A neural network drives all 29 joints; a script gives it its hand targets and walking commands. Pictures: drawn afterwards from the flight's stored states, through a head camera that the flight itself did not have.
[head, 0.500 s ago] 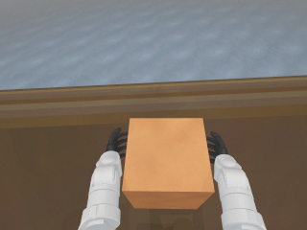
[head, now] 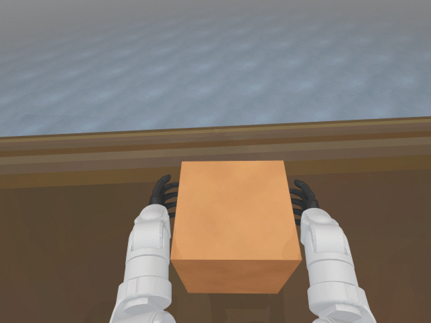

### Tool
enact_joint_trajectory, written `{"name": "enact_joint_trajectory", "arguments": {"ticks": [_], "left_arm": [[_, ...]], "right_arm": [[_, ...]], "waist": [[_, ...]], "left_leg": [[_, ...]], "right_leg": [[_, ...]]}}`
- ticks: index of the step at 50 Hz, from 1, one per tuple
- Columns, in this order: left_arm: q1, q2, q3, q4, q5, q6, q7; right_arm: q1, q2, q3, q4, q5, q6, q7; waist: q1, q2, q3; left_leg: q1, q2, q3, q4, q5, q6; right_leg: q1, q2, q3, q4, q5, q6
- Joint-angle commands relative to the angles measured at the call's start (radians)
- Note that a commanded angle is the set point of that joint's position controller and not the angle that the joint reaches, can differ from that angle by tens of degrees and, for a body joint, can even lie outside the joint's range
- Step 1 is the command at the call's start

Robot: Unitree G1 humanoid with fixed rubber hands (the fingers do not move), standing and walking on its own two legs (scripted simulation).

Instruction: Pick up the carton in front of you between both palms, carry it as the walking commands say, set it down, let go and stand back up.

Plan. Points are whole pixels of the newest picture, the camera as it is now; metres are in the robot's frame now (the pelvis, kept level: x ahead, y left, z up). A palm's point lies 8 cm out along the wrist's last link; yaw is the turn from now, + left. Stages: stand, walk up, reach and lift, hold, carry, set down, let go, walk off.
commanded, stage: reach and lift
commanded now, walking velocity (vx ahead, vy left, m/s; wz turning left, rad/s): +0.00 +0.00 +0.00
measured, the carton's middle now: (232, 231) +0.31 +0.00 -0.05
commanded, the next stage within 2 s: hold in 0.58 s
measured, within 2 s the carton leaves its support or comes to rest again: neither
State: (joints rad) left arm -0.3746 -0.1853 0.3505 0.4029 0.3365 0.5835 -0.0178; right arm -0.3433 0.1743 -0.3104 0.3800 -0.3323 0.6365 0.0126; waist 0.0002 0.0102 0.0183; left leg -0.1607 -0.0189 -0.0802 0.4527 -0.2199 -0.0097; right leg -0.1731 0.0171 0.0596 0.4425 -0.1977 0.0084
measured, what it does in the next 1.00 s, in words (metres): stands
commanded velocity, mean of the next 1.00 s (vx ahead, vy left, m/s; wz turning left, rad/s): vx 0.00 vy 0.00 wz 0.00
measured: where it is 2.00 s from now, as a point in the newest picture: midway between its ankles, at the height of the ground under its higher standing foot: (225, 311)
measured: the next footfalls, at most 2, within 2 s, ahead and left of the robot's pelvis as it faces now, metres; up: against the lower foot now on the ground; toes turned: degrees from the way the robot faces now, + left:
right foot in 1.64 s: +0.23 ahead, -0.09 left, +0.00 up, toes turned -9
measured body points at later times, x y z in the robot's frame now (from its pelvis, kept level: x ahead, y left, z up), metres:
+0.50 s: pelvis +0.02 +0.00 +0.01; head -0.01 +0.00 +0.45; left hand +0.33 +0.15 +0.04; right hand +0.32 -0.15 +0.03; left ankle +0.02 +0.13 -0.74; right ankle +0.03 -0.13 -0.74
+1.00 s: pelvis +0.01 +0.00 +0.01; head -0.04 +0.00 +0.45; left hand +0.31 +0.15 +0.06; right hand +0.31 -0.15 +0.05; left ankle +0.02 +0.13 -0.74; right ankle +0.03 -0.13 -0.74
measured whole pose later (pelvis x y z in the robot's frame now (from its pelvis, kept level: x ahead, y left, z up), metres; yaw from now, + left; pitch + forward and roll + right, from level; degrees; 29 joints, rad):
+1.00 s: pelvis +0.01 +0.00 +0.01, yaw +0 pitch -8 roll +0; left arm -0.32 -0.17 0.27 0.26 0.31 0.74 -0.02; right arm -0.29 0.16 -0.22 0.25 -0.30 0.79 0.01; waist 0.00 0.01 0.02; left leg -0.04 -0.01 -0.08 0.37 -0.19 -0.01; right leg -0.05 0.02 0.06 0.35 -0.17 0.01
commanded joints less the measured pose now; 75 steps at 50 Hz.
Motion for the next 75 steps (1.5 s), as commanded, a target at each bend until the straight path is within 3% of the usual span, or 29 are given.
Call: {"name": "enact_joint_trajectory", "arguments": {"ticks": [1,14,28,34,41,58,59,61,62,64,65,67,68,69,70,71,72,73,75], "left_arm": [[-0.408,-0.932,-0.516,0.081,-0.211,0.013,-0.249],[-0.298,-0.91,-0.559,-0.016,-0.24,0.045,-0.241],[-0.275,-0.913,-0.584,-0.071,-0.259,0.081,-0.232],[-0.25,-0.913,-0.648,-0.167,-0.299,0.121,-0.22],[-0.282,-0.874,-0.59,-0.127,-0.27,0.161,-0.228],[-0.372,-0.888,-0.572,-0.082,-0.26,0.145,-0.246],[-0.398,-0.89,-0.599,-0.091,-0.28,0.153,-0.243],[-0.383,-0.886,-0.618,-0.111,-0.296,0.159,-0.234],[-0.395,-0.89,-0.636,-0.144,-0.306,0.163,-0.227],[-0.379,-0.888,-0.68,-0.198,-0.33,0.183,-0.21],[-0.354,-0.879,-0.704,-0.227,-0.343,0.201,-0.198],[-0.332,-0.856,-0.754,-0.295,-0.375,0.251,-0.176],[-0.345,-0.846,-0.792,-0.346,-0.404,0.283,-0.171],[-0.396,-0.841,-0.823,-0.39,-0.436,0.314,-0.169],[-0.416,-0.832,-0.851,-0.408,-0.463,0.348,-0.166],[-0.437,-0.835,-0.882,-0.433,-0.499,0.377,-0.168],[-0.438,-0.84,-0.91,-0.447,-0.538,0.403,-0.167],[-0.427,-0.839,-0.928,-0.463,-0.566,0.426,-0.164],[-0.378,-0.85,-0.947,-0.506,-0.603,0.47,-0.155]], "right_arm": [[-0.531,0.915,0.529,-0.025,0.241,-0.043,0.234],[-0.415,0.901,0.569,-0.121,0.273,-0.01,0.22],[-0.402,0.877,0.588,-0.177,0.29,0.021,0.223],[-0.39,0.877,0.659,-0.269,0.331,0.06,0.219],[-0.403,0.842,0.59,-0.219,0.297,0.099,0.22],[-0.488,0.89,0.581,-0.173,0.291,0.091,0.227],[-0.518,0.895,0.607,-0.184,0.309,0.095,0.225],[-0.519,0.899,0.626,-0.201,0.33,0.099,0.221],[-0.535,0.901,0.647,-0.23,0.345,0.103,0.218],[-0.548,0.903,0.698,-0.282,0.387,0.122,0.21],[-0.545,0.895,0.732,-0.307,0.413,0.138,0.206],[-0.544,0.884,0.782,-0.362,0.466,0.185,0.2],[-0.534,0.863,0.801,-0.392,0.482,0.211,0.194],[-0.511,0.84,0.799,-0.412,0.484,0.239,0.186],[-0.482,0.819,0.806,-0.421,0.487,0.272,0.173],[-0.483,0.786,0.81,-0.457,0.489,0.303,0.159],[-0.48,0.775,0.82,-0.497,0.502,0.334,0.147],[-0.483,0.775,0.839,-0.544,0.524,0.362,0.137],[-0.455,0.787,0.869,-0.61,0.56,0.409,0.125]], "waist": [[0.001,-0.013,-0.255],[0.0,-0.012,-0.258],[-0.001,-0.002,-0.23],[0.006,0.0,-0.272],[-0.001,-0.001,-0.14],[0.004,-0.011,-0.186],[-0.001,-0.062,-0.209],[0.004,-0.077,-0.213],[0.006,-0.101,-0.201],[0.01,-0.166,-0.231],[0.009,-0.153,-0.252],[0.007,-0.111,-0.297],[0.003,0.006,-0.293],[-0.014,0.208,-0.273],[-0.024,0.255,-0.196],[-0.028,0.193,-0.169],[-0.026,0.138,-0.197],[-0.028,0.117,-0.235],[-0.027,0.145,-0.285]], "left_leg": [[0.027,-0.072,0.017,-0.094,0.08,0.014],[0.093,-0.078,0.009,-0.121,0.226,0.006],[0.114,-0.073,0.002,-0.138,0.233,0.0],[0.163,-0.071,-0.004,-0.15,0.308,-0.004],[0.102,-0.064,0.008,-0.173,0.118,0.004],[0.092,-0.068,0.017,-0.159,0.081,0.01],[-0.019,0.097,0.024,-0.07,-0.046,0.012],[-0.099,0.057,0.027,-0.036,-0.385,0.01],[-0.156,0.039,0.05,0.018,-0.432,0.004],[-0.17,0.007,0.143,0.17,-0.201,-0.012],[-0.144,0.012,0.158,0.125,-0.178,-0.009],[0.027,0.021,0.163,-0.052,-0.171,0.013],[0.055,0.105,0.02,-0.142,-0.292,0.039],[0.125,0.272,-0.245,-0.263,-0.493,0.102],[0.173,0.37,-0.404,-0.33,-0.509,0.162],[0.163,0.389,-0.412,-0.333,-0.418,0.2],[0.172,0.378,-0.353,-0.32,-0.317,0.197],[0.2,0.35,-0.265,-0.299,-0.221,0.183],[0.221,0.287,-0.131,-0.265,-0.075,0.154]], "right_leg": [[0.122,0.069,-0.003,-0.081,0.072,-0.005],[0.183,0.073,0.006,-0.108,0.223,0.002],[0.189,0.079,0.004,-0.12,0.208,-0.001],[0.226,0.081,0.008,-0.135,0.27,0.002],[0.175,0.075,0.001,-0.155,0.089,-0.006],[0.19,0.067,-0.002,-0.145,0.073,-0.001],[0.074,-0.114,-0.001,-0.09,-0.07,-0.007],[-0.025,-0.134,0.076,-0.162,-0.503,-0.027],[-0.033,-0.16,0.116,-0.187,-0.597,-0.042],[-0.03,-0.234,0.202,-0.226,-0.501,-0.092],[-0.053,-0.238,0.192,-0.222,-0.446,-0.104],[-0.15,-0.18,0.089,-0.127,-0.427,-0.088],[-0.217,-0.114,-0.019,0.004,-0.422,-0.056],[-0.36,-0.042,-0.127,0.242,-0.35,-0.008],[-0.525,-0.033,-0.159,0.317,-0.301,0.004],[-0.559,-0.078,-0.12,0.329,-0.274,-0.006],[-0.54,-0.083,-0.124,0.308,-0.259,-0.007],[-0.514,-0.076,-0.146,0.277,-0.235,-0.003],[-0.447,-0.044,-0.194,0.204,-0.168,0.003]]}}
